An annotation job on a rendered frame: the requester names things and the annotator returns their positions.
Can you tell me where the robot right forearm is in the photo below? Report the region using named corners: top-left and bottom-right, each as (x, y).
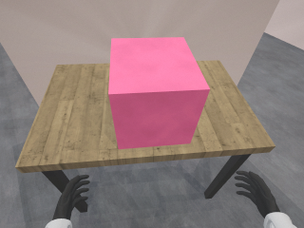
top-left (263, 212), bottom-right (297, 228)

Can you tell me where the right robot hand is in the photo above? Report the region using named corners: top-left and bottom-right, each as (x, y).
top-left (235, 170), bottom-right (280, 218)

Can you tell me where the left robot hand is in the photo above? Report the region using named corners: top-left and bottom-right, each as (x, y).
top-left (52, 175), bottom-right (90, 220)

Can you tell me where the carton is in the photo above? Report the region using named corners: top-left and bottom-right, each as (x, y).
top-left (108, 37), bottom-right (210, 149)

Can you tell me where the table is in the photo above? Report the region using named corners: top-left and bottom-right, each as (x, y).
top-left (15, 60), bottom-right (276, 213)

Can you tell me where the robot left forearm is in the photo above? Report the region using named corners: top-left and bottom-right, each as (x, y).
top-left (45, 218), bottom-right (72, 228)

